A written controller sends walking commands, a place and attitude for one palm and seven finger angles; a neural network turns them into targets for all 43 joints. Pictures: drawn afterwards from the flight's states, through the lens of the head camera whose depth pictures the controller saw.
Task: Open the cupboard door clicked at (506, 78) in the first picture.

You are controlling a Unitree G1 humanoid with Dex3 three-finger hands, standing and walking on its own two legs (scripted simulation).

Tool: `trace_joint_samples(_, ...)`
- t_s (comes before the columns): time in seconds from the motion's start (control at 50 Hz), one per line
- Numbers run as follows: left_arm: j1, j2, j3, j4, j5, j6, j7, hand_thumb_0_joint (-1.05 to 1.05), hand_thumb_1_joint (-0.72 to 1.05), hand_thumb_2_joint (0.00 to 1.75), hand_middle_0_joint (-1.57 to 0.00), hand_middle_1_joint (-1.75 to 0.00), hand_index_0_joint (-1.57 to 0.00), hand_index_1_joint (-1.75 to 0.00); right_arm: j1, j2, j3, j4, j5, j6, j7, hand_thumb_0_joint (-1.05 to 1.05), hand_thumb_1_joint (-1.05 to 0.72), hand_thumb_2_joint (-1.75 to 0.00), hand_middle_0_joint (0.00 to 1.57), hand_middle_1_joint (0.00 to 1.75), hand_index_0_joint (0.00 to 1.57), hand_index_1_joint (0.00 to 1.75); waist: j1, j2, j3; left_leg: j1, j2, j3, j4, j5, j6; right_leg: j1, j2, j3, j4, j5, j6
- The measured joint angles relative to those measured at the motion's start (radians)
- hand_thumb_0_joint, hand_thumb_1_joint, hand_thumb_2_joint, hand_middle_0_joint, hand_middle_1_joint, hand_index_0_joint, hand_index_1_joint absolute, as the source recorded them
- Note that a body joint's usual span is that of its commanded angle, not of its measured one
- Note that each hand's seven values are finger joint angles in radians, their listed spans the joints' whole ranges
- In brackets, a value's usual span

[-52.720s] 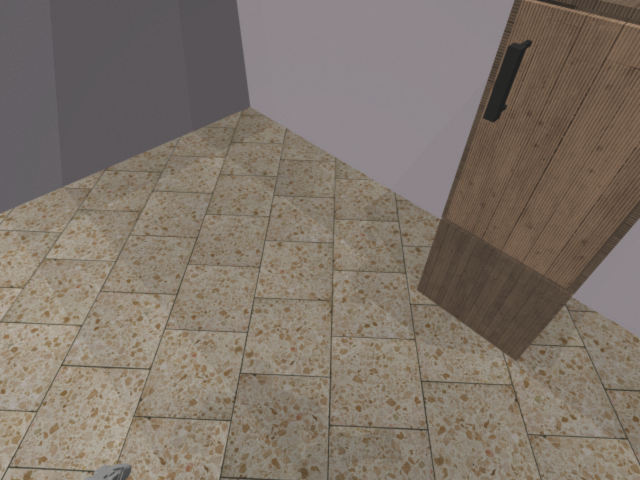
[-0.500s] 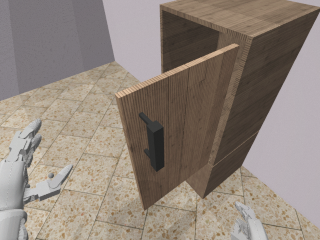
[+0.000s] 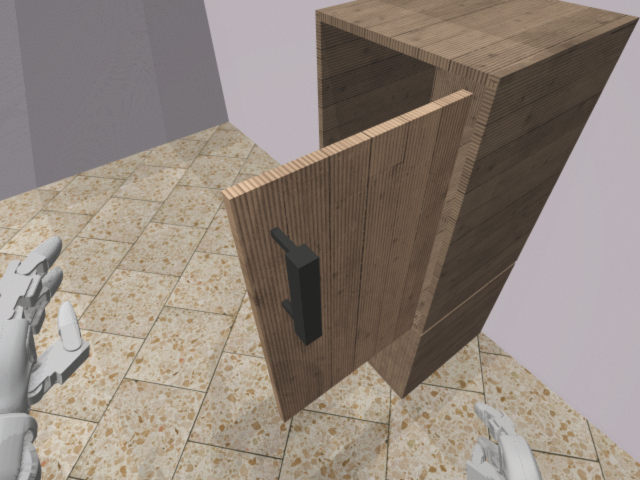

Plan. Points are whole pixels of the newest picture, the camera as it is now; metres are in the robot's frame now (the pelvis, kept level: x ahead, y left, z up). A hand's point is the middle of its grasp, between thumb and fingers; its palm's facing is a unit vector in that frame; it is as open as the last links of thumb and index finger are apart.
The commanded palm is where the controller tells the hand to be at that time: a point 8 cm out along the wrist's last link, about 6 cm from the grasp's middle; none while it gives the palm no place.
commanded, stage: draw the hand back to the body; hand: left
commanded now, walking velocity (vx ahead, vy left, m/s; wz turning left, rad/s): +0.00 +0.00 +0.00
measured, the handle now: (294, 287) +0.31 +0.08 +0.10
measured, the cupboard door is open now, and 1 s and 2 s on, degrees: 90 90 90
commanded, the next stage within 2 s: step back with the hand held close in 0.04 s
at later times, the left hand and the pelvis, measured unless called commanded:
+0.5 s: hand (75, 369) +0.17 +0.26 +0.13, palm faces +0.29 -0.82 -0.50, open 7.4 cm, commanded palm +0.11 +0.31 +0.17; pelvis -0.04 +0.02 +0.00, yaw -2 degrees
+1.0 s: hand out of the picture +0.07 +0.29 +0.15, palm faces +0.42 -0.77 -0.48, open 7.4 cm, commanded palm +0.00 +0.33 +0.17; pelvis -0.14 +0.03 -0.02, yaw +1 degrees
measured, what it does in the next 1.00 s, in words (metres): walks backwards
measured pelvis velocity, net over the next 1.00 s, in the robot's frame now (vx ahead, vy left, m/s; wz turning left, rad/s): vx -0.14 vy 0.03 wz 0.01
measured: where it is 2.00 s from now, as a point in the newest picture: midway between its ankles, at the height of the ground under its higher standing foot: outside the picture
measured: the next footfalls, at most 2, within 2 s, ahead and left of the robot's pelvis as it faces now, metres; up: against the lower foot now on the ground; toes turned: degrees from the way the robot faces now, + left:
right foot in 1.22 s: -0.28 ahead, -0.11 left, +0.00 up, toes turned -5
left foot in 1.38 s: -0.11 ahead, +0.09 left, +0.00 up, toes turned -4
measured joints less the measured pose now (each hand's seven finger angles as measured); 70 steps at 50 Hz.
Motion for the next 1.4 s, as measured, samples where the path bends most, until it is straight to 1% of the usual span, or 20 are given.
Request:
trace_joint_samples(0.2, -0.019, 0.002, 0.013, 0.006, 0.0, -0.012, -0.001, 0.02, 0.89, 0.9, -0.21, -0.3, -0.21, -0.3, 0.007, 0.0, 0.003, 0.003, 0.005, -0.002, -0.001, 0.01, -0.91, -0.9, 0.21, 0.3, 0.2, 0.3, -0.001, 0.005, 0.003, -0.006, 0.004, -0.002, 0.004, 0.008, -0.001, 0.001, 0.004, -0.002, -0.008, 0.014, -0.001)
trace_joint_samples(0.3, -0.012, 0.032, 0.08, 0.014, 0.003, -0.072, 0.0, 0.02, 0.89, 0.9, -0.21, -0.3, -0.21, -0.3, -0.017, -0.005, 0.006, -0.029, 0.009, 0.029, 0.006, 0.01, -0.91, -0.9, 0.21, 0.3, 0.2, 0.3, -0.034, 0.004, 0.001, -0.078, 0.012, 0.004, 0.026, 0.016, 0.002, -0.059, 0.011, 0.003, -0.022, 0.044, 0.002)
trace_joint_samples(0.44, 0.074, 0.046, 0.04, -0.044, 0.012, -0.074, -0.006, 0.02, 0.89, 0.9, -0.2, -0.3, -0.21, -0.3, -0.029, -0.023, -0.028, -0.065, 0.015, 0.071, -0.001, 0.01, -0.91, -0.9, 0.21, 0.3, 0.2, 0.3, -0.068, -0.019, 0.014, -0.15, -0.004, 0.034, 0.037, 0.039, 0.018, -0.147, -0.005, 0.032, 0.009, 0.067, 0.021)
trace_joint_samples(0.62, 0.107, 0.118, 0.11, -0.138, 0.021, -0.103, 0.015, 0.02, 0.89, 0.9, -0.21, -0.3, -0.22, -0.3, 0.0, -0.004, -0.037, -0.101, 0.016, 0.077, -0.012, 0.01, -0.91, -0.9, 0.21, 0.3, 0.2, 0.3, -0.072, -0.081, 0.025, -0.216, -0.032, 0.052, 0.093, 0.058, 0.038, -0.236, -0.032, 0.049, 0.113, 0.063, 0.037)
trace_joint_samples(0.7, 0.089, 0.101, 0.131, -0.13, 0.036, -0.128, 0.026, 0.02, 0.89, 0.9, -0.21, -0.3, -0.22, -0.3, 0.015, 0.001, -0.028, -0.112, 0.014, 0.056, -0.008, 0.01, -0.91, -0.9, 0.21, 0.3, 0.2, 0.3, -0.063, -0.077, 0.023, -0.252, -0.04, 0.056, 0.147, 0.053, 0.045, -0.275, -0.04, 0.05, 0.183, 0.043, 0.038)
trace_joint_samples(0.78, 0.055, 0.054, 0.119, -0.096, 0.051, -0.142, 0.031, 0.02, 0.89, 0.9, -0.21, -0.3, -0.21, -0.3, 0.022, 0.0, -0.022, -0.104, 0.016, 0.04, -0.003, 0.01, -0.91, -0.9, 0.21, 0.3, 0.2, 0.3, -0.059, -0.049, 0.024, -0.306, -0.03, 0.047, 0.221, 0.016, 0.045, -0.305, -0.033, 0.037, 0.211, 0.05, 0.04)
trace_joint_samples(0.86, 0.041, 0.028, 0.088, -0.109, 0.046, -0.143, 0.039, 0.02, 0.89, 0.9, -0.21, -0.3, -0.21, -0.3, 0.024, -0.002, -0.02, -0.076, 0.014, 0.033, 0.003, 0.01, -0.91, -0.9, 0.21, 0.3, 0.2, 0.3, -0.069, -0.052, 0.03, -0.364, -0.029, 0.034, 0.286, -0.076, 0.025, -0.333, -0.034, 0.023, 0.208, 0.076, 0.035)
trace_joint_samples(0.9, 0.04, 0.034, 0.08, -0.133, 0.045, -0.146, 0.043, 0.02, 0.89, 0.9, -0.21, -0.3, -0.21, -0.3, 0.023, -0.002, -0.017, -0.065, 0.012, 0.032, 0.002, 0.01, -0.91, -0.9, 0.21, 0.3, 0.2, 0.3, -0.075, -0.069, 0.044, -0.374, -0.03, 0.039, 0.279, -0.025, 0.028, -0.347, -0.04, 0.021, 0.221, 0.081, 0.037)
trace_joint_samples(0.94, 0.045, 0.047, 0.084, -0.153, 0.046, -0.152, 0.046, 0.02, 0.89, 0.9, -0.21, -0.3, -0.21, -0.3, 0.03, -0.003, -0.016, -0.068, 0.008, 0.026, -0.006, 0.01, -0.91, -0.9, 0.21, 0.3, 0.2, 0.3, -0.08, -0.066, 0.054, -0.378, -0.019, 0.042, 0.256, 0.089, 0.048, -0.375, -0.028, 0.022, 0.291, 0.0, 0.035)
trace_joint_samples(1.0, 0.044, 0.078, 0.112, -0.156, 0.059, -0.161, 0.052, 0.02, 0.88, 0.9, -0.21, -0.3, -0.22, -0.3, 0.046, 0.021, -0.028, -0.053, -0.001, 0.002, -0.011, 0.01, -0.91, -0.9, 0.21, 0.3, 0.2, 0.3, -0.09, -0.051, 0.051, -0.379, -0.006, 0.02, 0.223, 0.12, 0.058, -0.408, 0.021, 0.041, 0.589, -0.143, 0.029)
trace_joint_samples(1.04, 0.051, 0.099, 0.141, -0.159, 0.053, -0.17, 0.06, 0.02, 0.88, 0.9, -0.21, -0.3, -0.22, -0.3, 0.059, 0.039, -0.026, -0.036, -0.001, -0.013, -0.005, 0.01, -0.91, -0.9, 0.21, 0.3, 0.2, 0.3, -0.087, -0.047, 0.024, -0.38, 0.008, 0.009, 0.173, 0.147, 0.053, -0.376, 0.038, 0.032, 0.674, -0.188, 0.027)
trace_joint_samples(1.1, 0.072, 0.103, 0.17, -0.164, 0.033, -0.174, 0.076, 0.02, 0.88, 0.9, -0.21, -0.3, -0.22, -0.3, 0.064, 0.058, -0.017, -0.019, 0.0, -0.033, 0.008, 0.01, -0.91, -0.9, 0.21, 0.3, 0.2, 0.3, -0.07, -0.047, -0.018, -0.382, 0.032, 0.019, 0.079, 0.212, 0.038, -0.275, 0.03, 0.0, 0.597, -0.241, 0.02)
trace_joint_samples(1.16, 0.069, 0.085, 0.156, -0.152, 0.014, -0.163, 0.077, 0.02, 0.89, 0.9, -0.2, -0.3, -0.21, -0.3, 0.045, 0.062, -0.006, -0.017, -0.001, -0.05, 0.017, 0.01, -0.9, -0.9, 0.21, 0.3, 0.2, 0.3, -0.059, -0.044, -0.041, -0.396, 0.047, 0.035, -0.007, 0.279, 0.026, -0.148, 0.02, -0.027, 0.377, -0.27, 0.006)
trace_joint_samples(1.22, 0.056, 0.093, 0.137, -0.149, 0.001, -0.155, 0.063, 0.02, 0.89, 0.9, -0.2, -0.3, -0.21, -0.3, 0.0, 0.061, 0.006, -0.034, 0.0, -0.055, 0.027, 0.01, -0.9, -0.9, 0.21, 0.3, 0.2, 0.3, -0.043, -0.083, -0.035, -0.449, 0.036, 0.078, -0.018, 0.316, 0.01, -0.036, -0.015, -0.017, 0.081, -0.141, -0.025)
trace_joint_samples(1.24, 0.046, 0.088, 0.124, -0.146, 0.0, -0.159, 0.054, 0.02, 0.89, 0.9, -0.2, -0.3, -0.21, -0.3, -0.025, 0.052, 0.007, -0.031, 0.002, -0.053, 0.027, 0.01, -0.9, -0.9, 0.21, 0.3, 0.2, 0.3, -0.037, -0.081, -0.02, -0.481, 0.041, 0.082, 0.03, 0.276, -0.001, -0.036, -0.015, -0.005, 0.057, -0.168, -0.022)
trace_joint_samples(1.28, 0.033, 0.072, 0.078, -0.135, 0.005, -0.163, 0.032, 0.02, 0.89, 0.9, -0.2, -0.3, -0.21, -0.3, -0.055, 0.03, 0.005, -0.006, 0.0, -0.041, 0.02, 0.01, -0.9, -0.9, 0.21, 0.3, 0.2, 0.3, -0.035, -0.054, 0.008, -0.515, 0.042, 0.046, 0.185, 0.088, -0.018, -0.048, 0.006, 0.002, 0.08, -0.173, -0.004)
trace_joint_samples(1.32, 0.046, 0.093, 0.065, -0.15, 0.011, -0.16, 0.013, 0.02, 0.89, 0.9, -0.21, -0.3, -0.21, -0.3, -0.047, 0.028, 0.006, 0.006, 0.009, -0.028, 0.011, 0.01, -0.9, -0.9, 0.21, 0.3, 0.2, 0.3, -0.04, -0.08, 0.008, -0.503, 0.012, 0.042, 0.298, -0.023, -0.023, -0.049, -0.007, 0.015, 0.086, -0.16, 0.007)
trace_joint_samples(1.36, 0.081, 0.121, 0.086, -0.185, 0.012, -0.152, 0.004, 0.02, 0.88, 0.9, -0.21, -0.3, -0.22, -0.3, -0.027, 0.028, 0.014, -0.008, 0.016, -0.012, -0.004, 0.01, -0.91, -0.9, 0.21, 0.3, 0.2, 0.3, -0.057, -0.112, -0.003, -0.439, -0.009, 0.057, 0.271, 0.015, -0.022, -0.058, -0.019, 0.012, 0.107, -0.15, 0.01)
trace_joint_samples(1.38, 0.101, 0.127, 0.099, -0.202, 0.008, -0.148, 0.004, 0.02, 0.88, 0.9, -0.21, -0.3, -0.22, -0.3, -0.018, 0.02, 0.017, -0.019, 0.018, -0.009, -0.01, 0.01, -0.91, -0.9, 0.21, 0.3, 0.2, 0.3, -0.067, -0.111, -0.01, -0.388, -0.009, 0.06, 0.211, 0.123, -0.016, -0.071, -0.016, -0.002, 0.138, -0.146, 0.014)
trace_joint_samples(1.4, 0.116, 0.133, 0.112, -0.216, 0.003, -0.143, 0.006, 0.02, 0.88, 0.9, -0.21, -0.3, -0.22, -0.3, -0.013, 0.01, 0.013, -0.03, 0.018, -0.011, -0.014, 0.01, -0.91, -0.9, 0.21, 0.3, 0.2, 0.3, -0.078, -0.1, -0.015, -0.348, -0.005, 0.055, 0.151, 0.137, 0.013, -0.096, -0.011, -0.024, 0.19, -0.143, 0.02)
